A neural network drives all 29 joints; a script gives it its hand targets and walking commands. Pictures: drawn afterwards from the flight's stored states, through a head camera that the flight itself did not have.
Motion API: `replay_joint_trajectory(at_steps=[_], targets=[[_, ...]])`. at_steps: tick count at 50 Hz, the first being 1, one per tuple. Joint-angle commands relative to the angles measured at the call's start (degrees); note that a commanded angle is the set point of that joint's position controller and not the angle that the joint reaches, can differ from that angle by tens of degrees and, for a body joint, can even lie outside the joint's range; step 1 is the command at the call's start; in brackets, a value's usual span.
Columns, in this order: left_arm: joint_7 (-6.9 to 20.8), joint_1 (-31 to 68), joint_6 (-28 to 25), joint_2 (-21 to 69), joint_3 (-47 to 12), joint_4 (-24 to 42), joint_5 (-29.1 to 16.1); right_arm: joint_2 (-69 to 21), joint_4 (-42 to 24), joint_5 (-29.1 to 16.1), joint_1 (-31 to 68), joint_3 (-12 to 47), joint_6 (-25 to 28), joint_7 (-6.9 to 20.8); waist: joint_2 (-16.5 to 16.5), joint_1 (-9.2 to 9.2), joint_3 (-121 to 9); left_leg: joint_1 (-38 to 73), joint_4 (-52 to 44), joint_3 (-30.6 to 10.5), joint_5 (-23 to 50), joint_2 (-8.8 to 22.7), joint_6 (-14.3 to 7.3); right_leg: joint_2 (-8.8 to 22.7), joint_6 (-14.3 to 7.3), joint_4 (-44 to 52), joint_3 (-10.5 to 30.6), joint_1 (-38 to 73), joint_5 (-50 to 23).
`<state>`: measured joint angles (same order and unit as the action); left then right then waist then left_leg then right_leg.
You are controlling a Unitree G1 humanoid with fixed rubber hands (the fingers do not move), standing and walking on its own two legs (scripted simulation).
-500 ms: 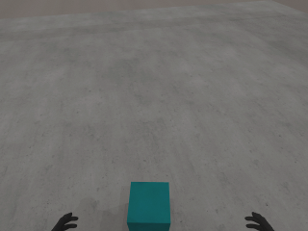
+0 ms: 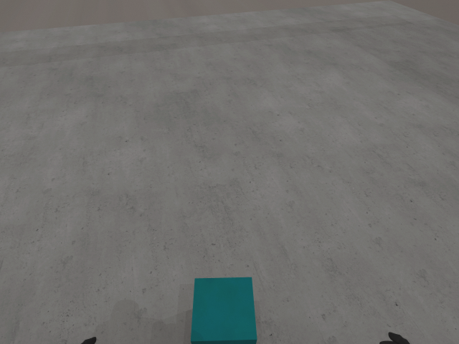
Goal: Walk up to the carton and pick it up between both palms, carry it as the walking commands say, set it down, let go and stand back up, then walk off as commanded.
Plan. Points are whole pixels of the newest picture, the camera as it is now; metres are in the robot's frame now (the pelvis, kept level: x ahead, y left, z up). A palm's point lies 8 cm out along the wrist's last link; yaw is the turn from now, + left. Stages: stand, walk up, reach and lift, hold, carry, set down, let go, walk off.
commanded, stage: stand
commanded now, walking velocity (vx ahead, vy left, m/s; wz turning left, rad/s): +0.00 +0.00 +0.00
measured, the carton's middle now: (223, 320) +0.38 +0.04 -0.64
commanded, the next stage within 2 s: walk off in 1.18 s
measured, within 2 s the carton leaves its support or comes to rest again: neither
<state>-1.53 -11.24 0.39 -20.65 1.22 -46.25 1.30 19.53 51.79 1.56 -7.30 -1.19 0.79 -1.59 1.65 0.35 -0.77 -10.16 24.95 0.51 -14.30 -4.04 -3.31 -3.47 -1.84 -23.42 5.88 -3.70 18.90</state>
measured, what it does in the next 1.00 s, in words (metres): stands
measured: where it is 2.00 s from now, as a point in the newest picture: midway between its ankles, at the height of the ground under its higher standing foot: outside the picture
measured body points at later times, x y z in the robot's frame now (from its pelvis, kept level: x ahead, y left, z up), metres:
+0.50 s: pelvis -0.02 +0.00 +0.01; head -0.03 +0.01 +0.45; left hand +0.08 +0.31 -0.11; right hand +0.09 -0.31 -0.10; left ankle -0.01 +0.08 -0.74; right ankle -0.07 -0.11 -0.74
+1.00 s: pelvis -0.03 +0.00 +0.01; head -0.03 +0.01 +0.46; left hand +0.07 +0.31 -0.11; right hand +0.08 -0.32 -0.10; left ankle -0.01 +0.08 -0.74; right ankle -0.07 -0.11 -0.74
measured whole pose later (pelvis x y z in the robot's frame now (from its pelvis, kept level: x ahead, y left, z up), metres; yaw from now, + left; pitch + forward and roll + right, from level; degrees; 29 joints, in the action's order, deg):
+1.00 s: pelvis -0.03 +0.00 +0.01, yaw +0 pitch -2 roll +0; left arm -1.3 -9.0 -0.6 -22.4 0.0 -57.1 0.9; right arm 21.8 61.2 0.7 -5.3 -0.4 1.1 -1.1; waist 1.1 0.5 0.9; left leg -7.5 19.0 0.3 -9.2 -3.7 -3.4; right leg -3.4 -1.6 -17.7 5.9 -1.2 13.9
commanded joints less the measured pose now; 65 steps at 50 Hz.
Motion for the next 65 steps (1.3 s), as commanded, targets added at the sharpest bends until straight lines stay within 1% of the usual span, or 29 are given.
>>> replay_joint_trajectory(at_steps=[1, 17, 24, 41, 65], targets=[[-0.3, 1.3, -0.7, -8.5, 1.9, 2.1, 0.0, 9.7, -2.0, -0.1, 2.6, -2.0, 0.7, -0.3, -1.5, -0.07, -2.5, 7.8, -2.0, -9.3, 22.4, 9.7, 1.8, 7.2, 1.6, 2.5, 4.8, -5.2, -19.2], [-0.2, 2.6, -1.1, -9.7, 1.1, -3.2, -0.1, 10.9, 2.9, -0.3, 3.9, -1.6, 0.8, 0.0, -1.4, 0.15, 0.2, 6.8, -5.8, -9.7, 13.9, 10.0, 1.6, 7.9, 0.9, 6.1, 5.9, -4.9, -14.3], [-0.1, 2.8, -1.3, -10.1, 1.0, -5.0, -0.2, 11.3, 4.3, -0.5, 4.2, -1.4, 0.9, 0.2, -1.5, 0.22, 0.7, 6.7, -6.9, -9.9, 12.0, 10.1, 1.5, 8.0, 0.7, 7.0, 6.1, -4.8, -13.1], [0.0, 3.5, -1.5, -10.8, 0.6, -7.7, -0.4, 12.1, 6.4, -0.8, 4.5, -1.0, 0.8, 0.2, -1.4, 0.15, 0.7, 7.4, -7.8, -10.1, 12.5, 10.4, 1.2, 8.3, 0.5, 8.1, 6.0, -4.2, -13.3], [0.1, 4.3, -1.6, -11.5, 0.4, -9.6, -0.6, 12.8, 7.7, -1.0, 5.1, -0.7, 0.8, 0.4, -1.5, 0.05, 0.4, 8.2, -8.5, -10.2, 14.4, 10.6, 1.0, 8.6, 0.3, 8.9, 5.6, -3.5, -14.0]])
